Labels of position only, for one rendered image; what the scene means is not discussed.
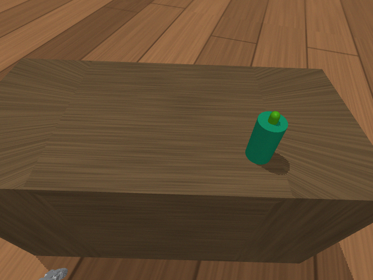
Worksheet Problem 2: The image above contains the bottle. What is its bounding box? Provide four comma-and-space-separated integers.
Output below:
245, 111, 288, 165

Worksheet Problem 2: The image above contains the left robot hand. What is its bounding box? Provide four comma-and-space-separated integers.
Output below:
39, 268, 68, 280

